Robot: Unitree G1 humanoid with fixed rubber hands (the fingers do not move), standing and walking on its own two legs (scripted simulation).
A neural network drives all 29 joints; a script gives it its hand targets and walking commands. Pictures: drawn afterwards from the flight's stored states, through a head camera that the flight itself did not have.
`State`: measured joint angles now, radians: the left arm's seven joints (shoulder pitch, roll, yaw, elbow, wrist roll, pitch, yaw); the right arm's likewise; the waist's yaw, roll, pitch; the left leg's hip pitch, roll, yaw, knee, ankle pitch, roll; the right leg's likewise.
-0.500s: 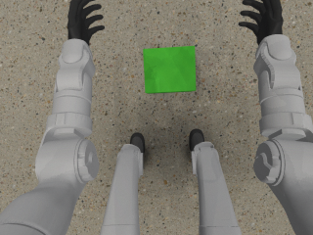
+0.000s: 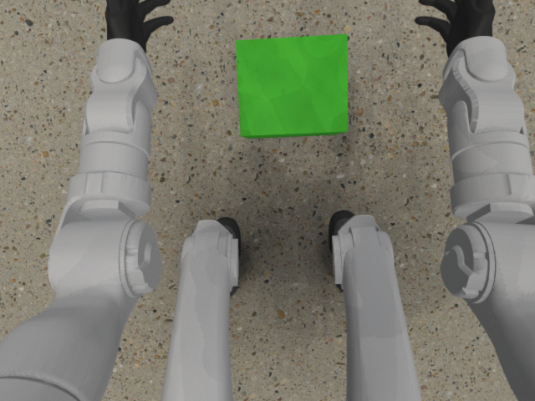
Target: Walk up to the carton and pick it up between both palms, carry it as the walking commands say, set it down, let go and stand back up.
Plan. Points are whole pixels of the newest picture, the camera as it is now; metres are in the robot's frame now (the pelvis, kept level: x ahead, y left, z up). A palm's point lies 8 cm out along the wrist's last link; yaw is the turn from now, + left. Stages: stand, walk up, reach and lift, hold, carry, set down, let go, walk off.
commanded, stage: reach and lift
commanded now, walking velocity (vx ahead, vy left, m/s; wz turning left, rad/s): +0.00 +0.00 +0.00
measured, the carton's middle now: (291, 93) +0.51 -0.03 -0.45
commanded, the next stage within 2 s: none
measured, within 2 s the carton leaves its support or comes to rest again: neither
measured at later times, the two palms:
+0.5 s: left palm (173, 67) +0.53 +0.16 -0.27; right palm (410, 68) +0.51 -0.21 -0.28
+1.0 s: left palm (192, 85) +0.53 +0.16 -0.37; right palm (387, 80) +0.51 -0.21 -0.37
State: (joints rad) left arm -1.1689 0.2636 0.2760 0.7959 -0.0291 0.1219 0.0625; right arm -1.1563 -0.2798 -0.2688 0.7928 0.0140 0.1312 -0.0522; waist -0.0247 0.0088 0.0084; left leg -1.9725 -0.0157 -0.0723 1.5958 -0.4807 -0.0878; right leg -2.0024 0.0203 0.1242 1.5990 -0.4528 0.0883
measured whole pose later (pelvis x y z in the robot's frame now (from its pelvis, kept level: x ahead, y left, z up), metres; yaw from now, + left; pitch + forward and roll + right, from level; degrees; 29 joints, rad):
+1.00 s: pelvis -0.01 +0.00 -0.17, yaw +1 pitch +36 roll +0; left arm -1.46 0.37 0.02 1.15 -0.24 0.01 0.09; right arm -1.46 -0.41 -0.07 1.19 0.25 -0.01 -0.07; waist -0.03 0.03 0.46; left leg -2.24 -0.05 -0.11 2.24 -0.62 -0.11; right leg -2.25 0.01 0.11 2.24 -0.61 0.10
